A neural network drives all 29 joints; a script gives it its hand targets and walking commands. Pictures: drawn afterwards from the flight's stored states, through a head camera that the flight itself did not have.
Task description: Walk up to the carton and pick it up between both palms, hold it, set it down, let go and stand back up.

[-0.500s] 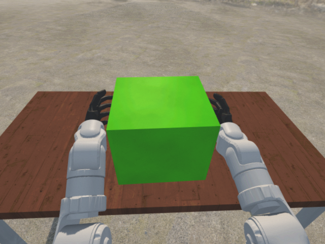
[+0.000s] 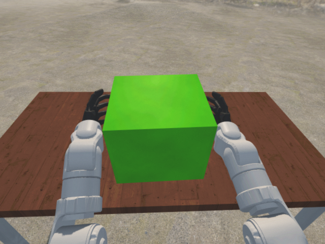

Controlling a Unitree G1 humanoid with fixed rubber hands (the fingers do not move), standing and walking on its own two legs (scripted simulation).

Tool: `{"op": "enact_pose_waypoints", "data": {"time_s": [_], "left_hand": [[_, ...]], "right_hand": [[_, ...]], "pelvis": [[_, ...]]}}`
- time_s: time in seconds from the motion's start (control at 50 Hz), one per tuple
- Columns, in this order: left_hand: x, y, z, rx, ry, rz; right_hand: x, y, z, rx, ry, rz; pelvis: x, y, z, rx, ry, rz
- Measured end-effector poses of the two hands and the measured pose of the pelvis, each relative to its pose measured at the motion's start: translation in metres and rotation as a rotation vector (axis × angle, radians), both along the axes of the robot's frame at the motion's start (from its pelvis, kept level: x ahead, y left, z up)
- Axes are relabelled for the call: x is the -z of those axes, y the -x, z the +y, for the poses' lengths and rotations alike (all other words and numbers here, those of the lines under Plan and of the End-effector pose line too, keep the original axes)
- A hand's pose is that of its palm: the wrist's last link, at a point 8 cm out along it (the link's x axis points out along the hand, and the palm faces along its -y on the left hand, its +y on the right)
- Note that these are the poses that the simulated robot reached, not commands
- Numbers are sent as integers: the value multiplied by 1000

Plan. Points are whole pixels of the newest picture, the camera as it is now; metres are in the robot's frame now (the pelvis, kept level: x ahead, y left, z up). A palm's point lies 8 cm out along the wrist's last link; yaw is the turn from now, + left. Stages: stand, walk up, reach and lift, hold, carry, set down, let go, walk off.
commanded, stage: hold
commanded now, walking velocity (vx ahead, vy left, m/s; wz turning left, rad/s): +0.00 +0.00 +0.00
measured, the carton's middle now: (158, 126) +0.38 +0.01 +0.15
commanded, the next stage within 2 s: none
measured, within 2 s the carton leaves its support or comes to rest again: neither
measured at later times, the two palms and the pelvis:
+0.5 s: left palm (92, 120) +0.37 +0.16 +0.19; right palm (220, 122) +0.37 -0.15 +0.17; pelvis +0.00 +0.00 +0.00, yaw +0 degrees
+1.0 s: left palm (90, 123) +0.36 +0.16 +0.19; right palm (219, 123) +0.36 -0.14 +0.18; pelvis +0.00 +0.00 +0.00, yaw +0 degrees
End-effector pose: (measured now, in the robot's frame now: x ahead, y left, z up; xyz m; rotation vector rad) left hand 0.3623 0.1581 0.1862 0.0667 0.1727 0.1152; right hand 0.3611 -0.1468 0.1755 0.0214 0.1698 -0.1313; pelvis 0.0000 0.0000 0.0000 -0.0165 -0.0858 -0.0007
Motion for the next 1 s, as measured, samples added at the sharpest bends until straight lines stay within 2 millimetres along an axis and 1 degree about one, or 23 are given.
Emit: {"op": "enact_pose_waypoints", "data": {"time_s": [0.1,0.22,0.32,0.5,0.62,0.68,0.74,0.8,0.92,1.0], "left_hand": [[-3,1,2,1,-4,-1],[6,0,4,3,-9,38],[10,-1,5,4,-15,36],[-1,-5,0,-1,-27,2],[2,-5,-2,-9,-15,21],[7,-5,-2,-4,-13,31],[10,-3,-2,5,-18,24],[8,-2,0,5,-14,12],[-2,4,3,-5,-12,-13],[0,3,5,-12,-2,17]], "right_hand": [[-1,2,2,3,-2,0],[5,0,4,0,11,39],[9,-1,5,-1,12,37],[1,-5,1,-1,-2,3],[6,-7,-2,-8,-9,23],[10,-6,-2,-4,-5,31],[9,-4,-2,-1,3,24],[6,-2,0,2,-2,13],[-2,1,3,-2,-14,-11],[0,0,5,-5,-9,18]], "pelvis": [[0,0,2,3,-1,-11],[0,2,4,6,-2,-15],[0,2,4,4,0,1],[1,-4,4,7,4,1],[0,-7,2,6,2,-17],[0,-8,1,4,2,-17],[0,-8,1,2,3,-12],[0,-8,1,3,4,-5],[0,-6,2,4,3,-10],[0,-2,2,3,0,-22]]}}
